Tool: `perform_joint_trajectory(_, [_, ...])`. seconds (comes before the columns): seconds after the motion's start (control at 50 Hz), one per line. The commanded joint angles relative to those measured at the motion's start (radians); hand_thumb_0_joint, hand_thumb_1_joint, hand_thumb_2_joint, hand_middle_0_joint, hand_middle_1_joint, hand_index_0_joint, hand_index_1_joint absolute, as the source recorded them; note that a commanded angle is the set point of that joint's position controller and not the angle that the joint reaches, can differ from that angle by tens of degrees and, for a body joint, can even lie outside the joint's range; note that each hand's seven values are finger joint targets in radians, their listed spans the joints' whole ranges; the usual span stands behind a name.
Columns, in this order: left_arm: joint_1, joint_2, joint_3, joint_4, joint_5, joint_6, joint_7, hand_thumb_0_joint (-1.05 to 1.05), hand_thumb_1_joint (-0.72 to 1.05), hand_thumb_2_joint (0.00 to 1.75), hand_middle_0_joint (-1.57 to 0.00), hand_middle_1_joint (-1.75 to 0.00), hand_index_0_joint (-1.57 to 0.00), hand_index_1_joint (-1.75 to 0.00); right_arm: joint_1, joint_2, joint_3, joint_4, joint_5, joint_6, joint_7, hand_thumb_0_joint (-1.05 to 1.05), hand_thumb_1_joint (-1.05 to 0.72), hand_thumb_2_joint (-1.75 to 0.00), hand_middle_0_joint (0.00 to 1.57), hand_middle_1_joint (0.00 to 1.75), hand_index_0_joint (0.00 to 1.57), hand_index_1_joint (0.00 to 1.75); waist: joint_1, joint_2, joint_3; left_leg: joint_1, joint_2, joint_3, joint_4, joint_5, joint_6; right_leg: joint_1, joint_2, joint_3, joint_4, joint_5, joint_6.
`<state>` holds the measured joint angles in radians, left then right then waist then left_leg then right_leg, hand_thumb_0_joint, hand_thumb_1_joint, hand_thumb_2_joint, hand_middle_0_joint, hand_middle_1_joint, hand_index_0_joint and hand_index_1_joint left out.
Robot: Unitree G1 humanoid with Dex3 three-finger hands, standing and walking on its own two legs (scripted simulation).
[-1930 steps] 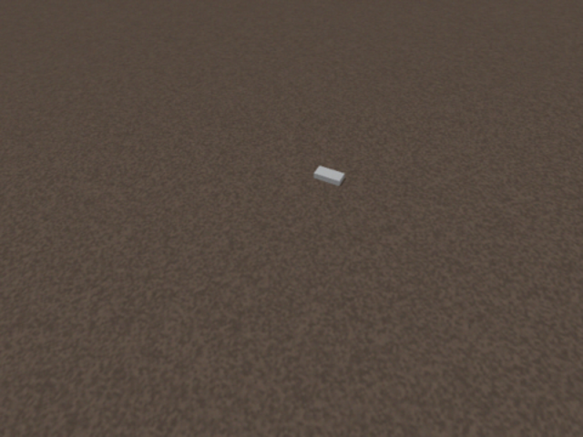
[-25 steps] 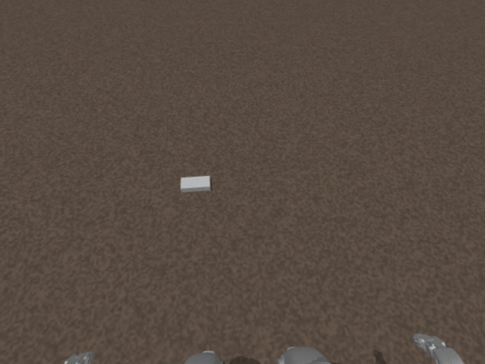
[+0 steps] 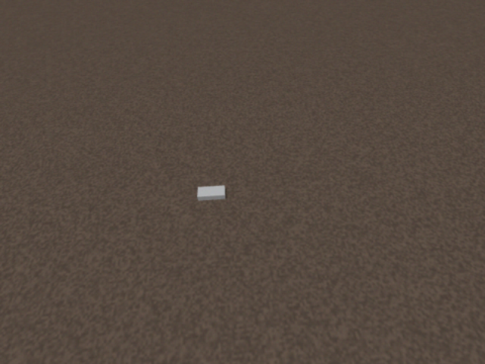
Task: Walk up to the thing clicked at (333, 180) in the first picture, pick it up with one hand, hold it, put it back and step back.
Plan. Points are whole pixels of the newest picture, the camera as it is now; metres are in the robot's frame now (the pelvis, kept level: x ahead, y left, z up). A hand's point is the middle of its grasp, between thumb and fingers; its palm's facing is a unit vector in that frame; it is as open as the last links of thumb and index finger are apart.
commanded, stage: step back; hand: left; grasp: from above
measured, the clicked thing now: (211, 193) +1.05 +0.26 -0.75
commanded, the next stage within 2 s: stand in 0.74 s
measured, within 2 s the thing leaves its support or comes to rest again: neither
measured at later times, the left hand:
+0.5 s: hand out of the picture +0.11 +0.27 -0.15, palm faces +0.06 -0.93 -0.36, open 7.4 cm
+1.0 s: hand out of the picture +0.13 +0.26 -0.14, palm faces -0.01 -0.94 -0.34, open 7.4 cm
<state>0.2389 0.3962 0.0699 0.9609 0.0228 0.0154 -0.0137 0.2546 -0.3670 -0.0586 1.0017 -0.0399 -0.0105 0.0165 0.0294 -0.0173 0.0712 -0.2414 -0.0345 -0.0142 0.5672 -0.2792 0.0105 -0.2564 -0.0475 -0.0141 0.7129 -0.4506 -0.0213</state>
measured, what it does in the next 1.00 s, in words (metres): steps on the spot: left foot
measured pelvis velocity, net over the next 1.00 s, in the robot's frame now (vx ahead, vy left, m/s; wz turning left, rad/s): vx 0.05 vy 0.00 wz -0.01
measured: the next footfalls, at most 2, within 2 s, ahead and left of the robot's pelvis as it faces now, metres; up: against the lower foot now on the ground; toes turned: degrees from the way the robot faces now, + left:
left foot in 0.42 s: +0.12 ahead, +0.13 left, +0.00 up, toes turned +3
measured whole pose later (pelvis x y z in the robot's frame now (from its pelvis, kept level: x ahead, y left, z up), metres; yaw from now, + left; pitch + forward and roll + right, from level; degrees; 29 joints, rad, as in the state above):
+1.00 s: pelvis +0.05 +0.00 +0.02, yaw +0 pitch -3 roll +0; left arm 0.09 0.35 0.00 1.12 0.00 -0.02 -0.01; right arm 0.04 -0.34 -0.01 1.13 -0.01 -0.02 0.01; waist 0.01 0.00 0.06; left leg -0.16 0.03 0.06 0.36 -0.15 -0.01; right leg -0.06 -0.02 -0.01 0.35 -0.23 0.02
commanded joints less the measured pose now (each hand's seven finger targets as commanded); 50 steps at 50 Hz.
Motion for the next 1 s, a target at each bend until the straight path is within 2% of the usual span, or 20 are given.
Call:
perform_joint_trajectory(0.0, [-0.096,0.185,0.043,-0.093,-0.004,-0.04,0.007,0.0,0.9,0.9,-0.2,-0.3,-0.2,-0.3,-0.031,-0.292,-0.067,-0.094,-0.003,-0.041,-0.019,0.0,-0.9,-0.9,0.2,0.3,0.2,0.3,-0.039,0.125,0.025,0.051,0.311,-0.45,-0.313,-0.3,0.228,-0.226,-0.005,0.06,0.14,-0.101,-0.022])
perform_joint_trajectory(0.08, [-0.033,0.158,0.043,-0.044,-0.002,-0.056,0.005,0.0,0.9,0.9,-0.2,-0.3,-0.2,-0.3,-0.09,-0.273,-0.062,-0.094,0.002,-0.032,-0.014,0.0,-0.9,-0.9,0.2,0.3,0.2,0.3,-0.015,0.189,-0.037,0.003,0.244,-0.263,-0.212,-0.057,0.17,-0.032,0.03,-0.022,-0.117,0.024,-0.009])
perform_joint_trajectory(0.12, [0.024,0.166,0.052,-0.006,0.011,-0.067,0.017,0.0,0.9,0.9,-0.2,-0.3,-0.2,-0.3,-0.124,-0.208,-0.037,-0.108,0.021,-0.016,-0.012,0.0,-0.9,-0.9,0.2,0.3,0.2,0.3,0.038,0.101,-0.061,-0.174,0.166,-0.148,-0.056,-0.008,0.088,0.23,0.061,-0.023,-0.292,0.159,-0.018])
perform_joint_trajectory(0.14, [0.045,0.215,0.068,-0.003,0.024,-0.072,0.025,0.0,0.9,0.9,-0.2,-0.3,-0.2,-0.3,-0.121,-0.145,-0.017,-0.123,0.026,-0.015,-0.015,0.0,-0.9,-0.9,0.2,0.3,0.2,0.3,0.049,-0.053,-0.066,-0.308,0.081,-0.076,0.119,-0.027,0.032,0.314,-0.071,0.196,-0.392,0.077,-0.047])
perform_joint_trajectory(0.16, [0.03,0.309,0.083,-0.017,0.023,-0.075,0.029,0.0,0.9,0.9,-0.2,-0.3,-0.2,-0.3,-0.135,-0.126,-0.013,-0.133,0.022,-0.011,-0.025,0.0,-0.9,-0.9,0.2,0.3,0.2,0.3,0.057,-0.187,-0.032,-0.385,-0.029,-0.043,0.249,-0.269,0.002,0.214,-0.299,0.499,-0.509,-0.124,-0.141])
perform_joint_trajectory(0.18, [-0.038,0.33,0.085,-0.047,0.024,-0.075,0.024,0.0,0.9,0.9,-0.2,-0.3,-0.2,-0.3,-0.128,-0.2,-0.037,-0.113,0.013,-0.01,-0.035,0.0,-0.9,-0.9,0.2,0.3,0.2,0.3,0.036,-0.111,0.037,-0.317,0.036,-0.117,0.342,-0.301,-0.005,0.059,-0.398,0.567,-0.506,-0.149,-0.234])
perform_joint_trajectory(0.2, [-0.07,0.286,0.076,-0.06,0.013,-0.081,0.024,0.0,0.9,0.9,-0.2,-0.3,-0.2,-0.3,-0.087,-0.217,-0.037,-0.092,0.018,-0.014,-0.032,0.0,-0.9,-0.9,0.2,0.3,0.2,0.3,0.012,-0.035,0.049,-0.314,0.055,-0.129,0.356,-0.252,-0.005,0.089,-0.361,0.485,-0.47,-0.017,-0.242])
perform_joint_trajectory(0.22, [-0.079,0.244,0.063,-0.057,0.004,-0.087,0.028,0.0,0.9,0.9,-0.2,-0.3,-0.2,-0.3,-0.071,-0.202,-0.034,-0.077,0.019,-0.019,-0.028,0.0,-0.9,-0.9,0.2,0.3,0.2,0.3,-0.002,-0.013,0.037,-0.326,0.063,-0.123,0.333,-0.213,-0.004,0.142,-0.296,0.374,-0.427,0.162,-0.211])
perform_joint_trajectory(0.28, [-0.085,0.229,0.048,-0.046,0.004,-0.094,0.028,0.0,0.9,0.9,-0.2,-0.3,-0.2,-0.3,-0.066,-0.173,-0.027,-0.059,0.013,-0.029,-0.021,0.0,-0.9,-0.9,0.2,0.3,0.2,0.3,-0.001,-0.101,-0.038,-0.186,0.072,-0.042,0.19,-0.151,-0.007,0.135,-0.232,0.182,-0.323,0.584,-0.152])
perform_joint_trajectory(0.34, [-0.124,0.228,0.04,-0.048,-0.008,-0.079,0.029,0.0,0.9,0.9,-0.2,-0.3,-0.2,-0.3,-0.068,-0.153,-0.028,-0.047,0.011,-0.028,-0.02,0.0,-0.9,-0.9,0.2,0.3,0.2,0.3,-0.022,-0.131,-0.058,-0.052,0.049,0.059,0.021,-0.018,-0.003,0.089,-0.193,0.091,-0.231,0.744,-0.118])
perform_joint_trajectory(0.38, [-0.135,0.213,0.028,-0.061,-0.015,-0.064,0.03,0.0,0.9,0.9,-0.2,-0.3,-0.2,-0.3,-0.051,-0.164,-0.036,-0.027,0.01,-0.03,-0.024,0.0,-0.9,-0.9,0.2,0.3,0.2,0.3,-0.042,-0.091,-0.093,0.056,0.05,0.049,-0.112,0.225,0.018,0.059,-0.145,0.058,-0.143,0.678,-0.063])
perform_joint_trajectory(0.4, [-0.121,0.183,0.016,-0.069,-0.019,-0.06,0.029,0.0,0.9,0.9,-0.2,-0.3,-0.2,-0.3,-0.053,-0.201,-0.045,-0.027,0.005,-0.033,-0.029,0.0,-0.9,-0.9,0.2,0.3,0.2,0.3,-0.04,-0.014,-0.133,0.135,0.126,-0.039,-0.104,0.368,0.046,0.003,-0.097,0.033,-0.087,0.586,-0.032])
perform_joint_trajectory(0.42, [-0.106,0.154,0.006,-0.064,-0.031,-0.05,0.028,0.0,0.9,0.9,-0.2,-0.3,-0.2,-0.3,-0.091,-0.239,-0.045,-0.041,0.007,-0.038,-0.032,0.0,-0.9,-0.9,0.2,0.3,0.2,0.3,-0.023,0.095,-0.158,0.102,0.255,-0.213,-0.154,0.346,0.116,-0.02,-0.007,0.011,-0.027,0.336,0.012])
perform_joint_trajectory(0.44, [-0.1,0.167,0.014,-0.04,-0.035,-0.038,0.031,0.0,0.9,0.9,-0.2,-0.3,-0.2,-0.3,-0.129,-0.279,-0.047,-0.054,0.02,-0.036,-0.031,0.0,-0.9,-0.9,0.2,0.3,0.2,0.3,-0.017,0.127,-0.16,0.035,0.326,-0.269,-0.161,0.292,0.201,0.036,0.019,-0.002,-0.016,0.11,0.006])
perform_joint_trajectory(0.46, [-0.117,0.162,0.007,-0.03,-0.028,-0.036,0.032,0.0,0.9,0.9,-0.2,-0.3,-0.2,-0.3,-0.157,-0.269,-0.043,-0.044,0.017,-0.033,-0.03,0.0,-0.9,-0.9,0.2,0.3,0.2,0.3,-0.018,0.125,-0.154,0.041,0.336,-0.27,-0.172,0.288,0.202,0.034,0.023,0.006,-0.049,0.02,0.0])
perform_joint_trajectory(0.52, [-0.075,0.172,0.008,0.02,-0.015,-0.049,0.033,0.0,0.9,0.9,-0.2,-0.3,-0.2,-0.3,-0.225,-0.233,-0.025,-0.04,0.02,-0.022,-0.032,0.0,-0.9,-0.9,0.2,0.3,0.2,0.3,0.008,0.142,-0.135,-0.019,0.266,-0.151,-0.122,0.299,0.116,0.118,-0.011,0.033,-0.194,0.205,-0.012])
perform_joint_trajectory(0.58, [-0.117,0.208,0.011,0.037,-0.014,-0.058,0.027,0.0,0.9,0.9,-0.2,-0.3,-0.2,-0.3,-0.246,-0.188,-0.008,-0.02,0.027,-0.018,-0.028,0.0,-0.9,-0.9,0.2,0.3,0.2,0.3,-0.017,0.066,-0.12,0.018,0.168,-0.057,-0.095,0.22,0.036,0.099,-0.076,0.123,-0.263,0.364,-0.029])
perform_joint_trajectory(0.72, [-0.151,0.158,-0.022,0.084,-0.02,-0.061,0.025,0.0,0.9,0.9,-0.2,-0.3,-0.2,-0.3,-0.244,-0.183,0.001,0.033,0.037,-0.023,-0.019,0.0,-0.9,-0.9,0.2,0.3,0.2,0.3,-0.04,0.013,-0.162,0.158,0.174,-0.047,-0.146,0.367,0.031,0.129,-0.08,0.101,-0.335,0.524,-0.003])
perform_joint_trajectory(0.92, [-0.179,0.169,-0.027,0.112,-0.018,-0.056,0.02,0.0,0.9,0.9,-0.2,-0.3,-0.2,-0.3,-0.281,-0.18,0.004,0.065,0.031,-0.026,-0.015,0.0,-0.9,-0.9,0.2,0.3,0.2,0.3,-0.026,0.017,-0.085,0.172,0.176,-0.047,-0.265,0.244,0.003,0.114,-0.081,0.096,-0.446,0.329,0.009])
perform_joint_trajectory(0.98, [-0.182,0.171,-0.028,0.113,-0.015,-0.06,0.019,0.0,0.9,0.9,-0.2,-0.3,-0.2,-0.3,-0.277,-0.173,0.006,0.071,0.033,-0.029,-0.011,0.0,-0.9,-0.9,0.2,0.3,0.2,0.3,-0.027,0.013,-0.099,0.167,0.177,-0.046,-0.274,0.255,0.001,0.138,-0.086,0.095,-0.45,0.344,0.01])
